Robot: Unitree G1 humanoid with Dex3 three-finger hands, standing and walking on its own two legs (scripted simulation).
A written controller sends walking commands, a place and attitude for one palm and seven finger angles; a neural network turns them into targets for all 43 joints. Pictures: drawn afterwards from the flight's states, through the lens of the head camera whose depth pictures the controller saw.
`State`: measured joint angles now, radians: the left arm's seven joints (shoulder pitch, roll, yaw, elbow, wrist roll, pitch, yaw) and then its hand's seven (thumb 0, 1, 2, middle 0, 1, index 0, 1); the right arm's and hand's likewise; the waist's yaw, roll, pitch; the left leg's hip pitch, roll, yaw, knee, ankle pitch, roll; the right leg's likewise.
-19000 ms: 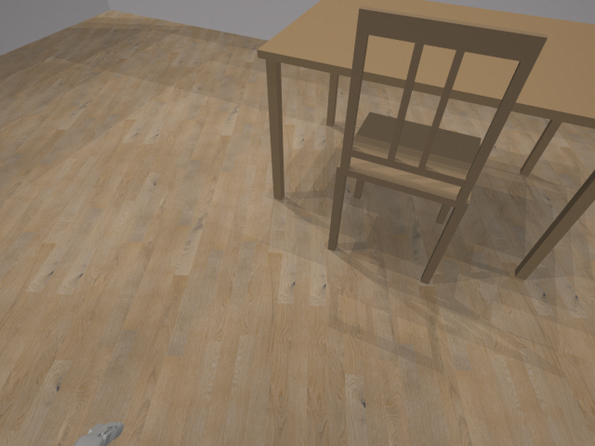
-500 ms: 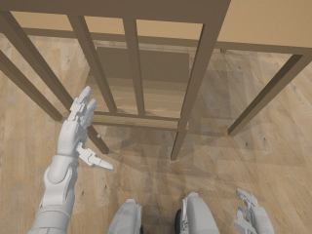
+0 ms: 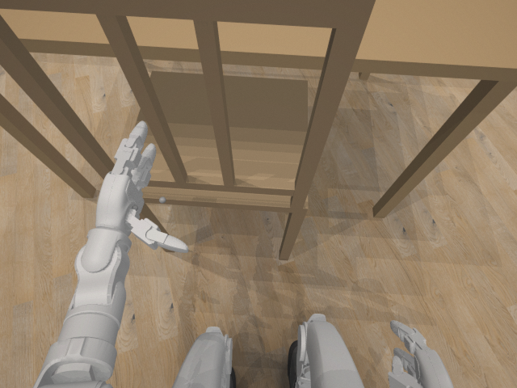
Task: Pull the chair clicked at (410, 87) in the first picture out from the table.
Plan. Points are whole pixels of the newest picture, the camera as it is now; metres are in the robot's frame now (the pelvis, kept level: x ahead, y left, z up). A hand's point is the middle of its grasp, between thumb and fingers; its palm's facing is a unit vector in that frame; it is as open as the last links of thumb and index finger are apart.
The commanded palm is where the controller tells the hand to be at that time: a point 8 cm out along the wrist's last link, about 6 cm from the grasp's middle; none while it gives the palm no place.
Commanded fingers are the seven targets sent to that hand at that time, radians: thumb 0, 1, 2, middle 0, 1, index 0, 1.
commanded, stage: push the fingers through the gap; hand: left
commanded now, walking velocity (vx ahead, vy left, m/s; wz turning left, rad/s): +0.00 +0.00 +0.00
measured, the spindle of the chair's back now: (157, 121) +0.49 +0.16 +0.07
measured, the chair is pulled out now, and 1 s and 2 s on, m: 0.00 0.00 0.00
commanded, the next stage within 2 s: hook a spindle and tug to test in 1.26 s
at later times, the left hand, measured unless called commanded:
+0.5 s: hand (167, 171) +0.43 +0.15 +0.02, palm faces -0.08 -1.00 -0.05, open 16.9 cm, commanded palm +0.41 +0.20 +0.02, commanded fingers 0.00 -0.50 0.30 -0.06 -0.08 -0.06 -0.08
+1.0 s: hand (177, 147) +0.48 +0.14 +0.02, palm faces -0.05 -1.00 -0.06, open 16.9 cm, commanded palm +0.45 +0.18 +0.02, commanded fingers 0.00 -0.50 0.30 -0.06 -0.08 -0.06 -0.08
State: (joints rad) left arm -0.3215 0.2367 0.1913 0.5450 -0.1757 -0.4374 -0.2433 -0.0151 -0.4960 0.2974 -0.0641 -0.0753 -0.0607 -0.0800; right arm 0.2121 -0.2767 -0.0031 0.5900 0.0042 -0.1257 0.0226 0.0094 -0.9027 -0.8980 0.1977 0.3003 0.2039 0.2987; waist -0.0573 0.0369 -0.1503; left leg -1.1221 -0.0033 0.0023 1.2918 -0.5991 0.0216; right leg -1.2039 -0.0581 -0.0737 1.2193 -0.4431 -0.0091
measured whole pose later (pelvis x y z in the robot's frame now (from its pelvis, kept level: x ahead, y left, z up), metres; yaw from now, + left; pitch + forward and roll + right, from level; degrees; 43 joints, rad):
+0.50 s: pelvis +0.00 +0.00 +0.00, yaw -1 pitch +26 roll -1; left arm -0.52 0.27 0.26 0.77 -0.13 -0.49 -0.21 -0.02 -0.50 0.30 -0.07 -0.08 -0.06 -0.08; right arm 0.26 -0.28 -0.01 0.62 -0.01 -0.09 0.04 0.01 -0.90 -0.90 0.20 0.30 0.20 0.30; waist -0.10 0.04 -0.15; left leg -1.14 0.00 0.01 1.29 -0.59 0.02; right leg -1.22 -0.05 -0.06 1.21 -0.43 -0.01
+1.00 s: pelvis +0.00 +0.00 -0.01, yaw -1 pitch +28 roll -1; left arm -0.74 0.34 0.33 1.01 -0.07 -0.53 -0.17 -0.01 -0.49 0.30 -0.07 -0.08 -0.06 -0.08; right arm 0.30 -0.28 0.00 0.64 -0.03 -0.03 0.06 0.01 -0.90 -0.90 0.20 0.30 0.20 0.30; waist -0.14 0.04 -0.14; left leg -1.20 0.01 0.02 1.32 -0.60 0.03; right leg -1.29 -0.04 -0.06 1.23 -0.42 -0.01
